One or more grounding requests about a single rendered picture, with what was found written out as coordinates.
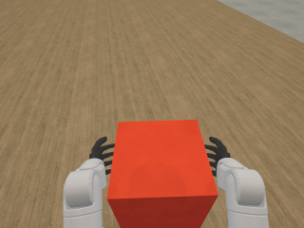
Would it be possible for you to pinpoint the carton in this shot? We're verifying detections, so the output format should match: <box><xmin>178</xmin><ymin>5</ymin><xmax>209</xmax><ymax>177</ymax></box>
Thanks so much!
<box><xmin>106</xmin><ymin>120</ymin><xmax>219</xmax><ymax>228</ymax></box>

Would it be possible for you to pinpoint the robot left hand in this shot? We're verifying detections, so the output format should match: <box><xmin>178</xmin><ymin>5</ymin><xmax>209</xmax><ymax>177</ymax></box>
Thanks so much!
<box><xmin>89</xmin><ymin>136</ymin><xmax>115</xmax><ymax>175</ymax></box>

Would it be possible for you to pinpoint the right robot forearm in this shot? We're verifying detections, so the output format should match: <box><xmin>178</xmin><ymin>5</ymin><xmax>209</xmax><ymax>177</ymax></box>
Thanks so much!
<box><xmin>217</xmin><ymin>158</ymin><xmax>269</xmax><ymax>228</ymax></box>

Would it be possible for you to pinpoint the left robot forearm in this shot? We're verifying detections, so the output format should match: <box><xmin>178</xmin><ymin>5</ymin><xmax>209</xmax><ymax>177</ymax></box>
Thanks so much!
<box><xmin>63</xmin><ymin>158</ymin><xmax>107</xmax><ymax>228</ymax></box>

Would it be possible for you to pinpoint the robot right hand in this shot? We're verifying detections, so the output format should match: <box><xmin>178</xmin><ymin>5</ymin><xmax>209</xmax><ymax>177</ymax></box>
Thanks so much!
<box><xmin>204</xmin><ymin>137</ymin><xmax>231</xmax><ymax>177</ymax></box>

